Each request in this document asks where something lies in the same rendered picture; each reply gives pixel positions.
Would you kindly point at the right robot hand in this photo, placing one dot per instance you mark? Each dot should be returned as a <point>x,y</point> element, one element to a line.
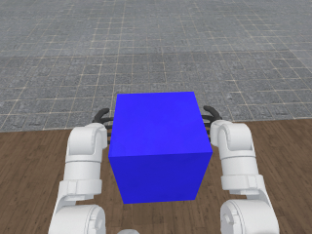
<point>211,118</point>

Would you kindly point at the robot right forearm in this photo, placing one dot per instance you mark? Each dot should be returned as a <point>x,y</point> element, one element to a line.
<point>239,168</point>

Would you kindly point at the right robot upper arm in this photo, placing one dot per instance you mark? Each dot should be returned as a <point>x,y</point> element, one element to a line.
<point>247,216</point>

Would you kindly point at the robot left forearm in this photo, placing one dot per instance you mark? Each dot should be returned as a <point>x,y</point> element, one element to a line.
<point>81,179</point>

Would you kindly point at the carton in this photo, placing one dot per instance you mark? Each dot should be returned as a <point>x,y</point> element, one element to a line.
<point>159,148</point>

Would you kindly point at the left robot upper arm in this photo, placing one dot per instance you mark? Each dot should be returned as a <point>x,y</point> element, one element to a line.
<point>79,219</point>

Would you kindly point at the left robot hand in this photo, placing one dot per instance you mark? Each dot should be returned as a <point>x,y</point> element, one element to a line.
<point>100,120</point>

